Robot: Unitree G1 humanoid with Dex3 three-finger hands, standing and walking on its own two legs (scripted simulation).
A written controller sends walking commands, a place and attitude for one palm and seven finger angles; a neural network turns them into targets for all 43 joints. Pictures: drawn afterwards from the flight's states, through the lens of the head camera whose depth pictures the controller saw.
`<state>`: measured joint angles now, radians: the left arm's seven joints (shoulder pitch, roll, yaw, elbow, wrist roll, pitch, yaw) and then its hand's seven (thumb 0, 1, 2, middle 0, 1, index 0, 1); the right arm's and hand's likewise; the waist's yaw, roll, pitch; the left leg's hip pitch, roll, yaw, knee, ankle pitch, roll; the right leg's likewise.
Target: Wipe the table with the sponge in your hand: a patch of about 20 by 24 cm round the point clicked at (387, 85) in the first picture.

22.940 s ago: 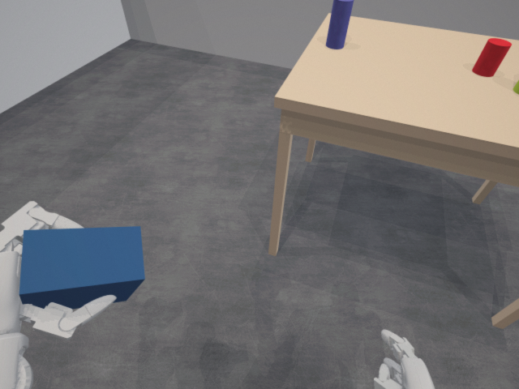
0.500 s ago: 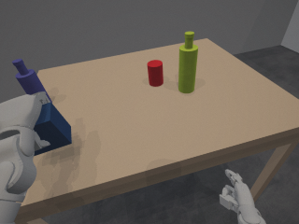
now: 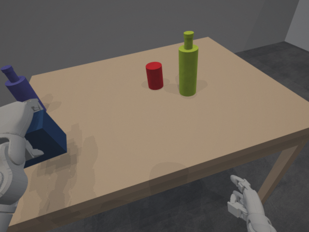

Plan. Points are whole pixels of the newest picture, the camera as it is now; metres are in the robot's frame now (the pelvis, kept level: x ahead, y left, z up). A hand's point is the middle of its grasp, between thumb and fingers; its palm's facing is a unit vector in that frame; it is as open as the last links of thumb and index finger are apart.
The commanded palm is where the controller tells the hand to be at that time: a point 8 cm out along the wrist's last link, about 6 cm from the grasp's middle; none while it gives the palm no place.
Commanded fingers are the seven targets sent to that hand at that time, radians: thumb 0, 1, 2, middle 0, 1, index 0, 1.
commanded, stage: move the sponge above the wiping area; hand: left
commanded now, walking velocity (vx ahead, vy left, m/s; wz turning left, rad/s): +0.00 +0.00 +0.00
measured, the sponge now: (36, 143) +0.25 +0.34 +0.14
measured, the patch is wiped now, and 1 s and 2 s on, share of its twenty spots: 0.00 0.00 0.10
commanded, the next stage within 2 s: lower the sponge onto the table in 1.68 s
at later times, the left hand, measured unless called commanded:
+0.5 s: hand (35, 142) +0.24 +0.32 +0.16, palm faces +0.16 -0.10 -0.98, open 10.2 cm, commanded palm +0.19 +0.30 +0.23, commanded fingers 0.00 0.10 1.30 -1.20 -1.60 -1.20 -1.60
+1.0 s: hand (51, 155) +0.23 +0.29 +0.13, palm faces -0.03 -0.08 -1.00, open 10.2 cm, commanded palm +0.20 +0.30 +0.24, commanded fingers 0.00 0.10 1.30 -1.20 -1.60 -1.20 -1.60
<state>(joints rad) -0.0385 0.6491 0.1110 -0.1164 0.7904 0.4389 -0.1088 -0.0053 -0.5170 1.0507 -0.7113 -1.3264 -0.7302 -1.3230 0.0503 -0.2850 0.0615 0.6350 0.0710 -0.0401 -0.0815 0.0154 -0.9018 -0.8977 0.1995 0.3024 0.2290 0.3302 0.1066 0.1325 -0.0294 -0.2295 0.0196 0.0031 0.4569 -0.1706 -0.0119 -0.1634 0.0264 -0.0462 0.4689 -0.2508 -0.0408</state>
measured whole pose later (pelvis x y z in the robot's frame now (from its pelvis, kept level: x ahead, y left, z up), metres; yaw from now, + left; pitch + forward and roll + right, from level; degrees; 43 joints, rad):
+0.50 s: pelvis -0.02 +0.01 +0.00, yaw +1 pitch -4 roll +0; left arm -0.07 0.58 0.01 -0.13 0.81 0.46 -0.11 -0.01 -0.52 1.06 -0.71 -1.33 -0.73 -1.33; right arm 0.03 -0.27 0.05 0.65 0.09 -0.04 -0.11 0.02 -0.90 -0.90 0.20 0.30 0.14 0.28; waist 0.12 0.12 -0.02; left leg -0.23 -0.01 0.00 0.43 -0.13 0.01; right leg -0.17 0.00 -0.05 0.47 -0.23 -0.02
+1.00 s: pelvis -0.01 +0.00 +0.00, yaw +1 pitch -4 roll +0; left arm -0.02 0.59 -0.07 -0.13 0.85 0.43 -0.19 -0.01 -0.52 1.06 -0.71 -1.33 -0.73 -1.33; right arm 0.06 -0.28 0.07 0.62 0.07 -0.07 -0.10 0.02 -0.90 -0.90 0.20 0.30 0.22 0.33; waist 0.12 0.13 -0.01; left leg -0.25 0.01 -0.01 0.47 -0.16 -0.01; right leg -0.18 0.02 -0.06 0.50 -0.25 -0.04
